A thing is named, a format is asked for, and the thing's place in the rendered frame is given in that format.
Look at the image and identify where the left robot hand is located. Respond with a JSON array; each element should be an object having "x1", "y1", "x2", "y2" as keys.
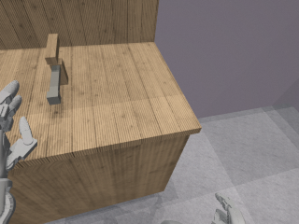
[{"x1": 0, "y1": 80, "x2": 37, "y2": 179}]

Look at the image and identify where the right robot hand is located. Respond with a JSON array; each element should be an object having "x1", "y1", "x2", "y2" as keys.
[{"x1": 211, "y1": 192, "x2": 246, "y2": 224}]

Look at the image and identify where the left robot forearm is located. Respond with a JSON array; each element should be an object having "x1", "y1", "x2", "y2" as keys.
[{"x1": 0, "y1": 178, "x2": 16, "y2": 224}]

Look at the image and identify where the tap lever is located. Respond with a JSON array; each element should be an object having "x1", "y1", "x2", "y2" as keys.
[{"x1": 46, "y1": 65, "x2": 62, "y2": 105}]

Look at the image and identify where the counter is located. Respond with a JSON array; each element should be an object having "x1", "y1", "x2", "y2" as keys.
[{"x1": 0, "y1": 0, "x2": 202, "y2": 224}]

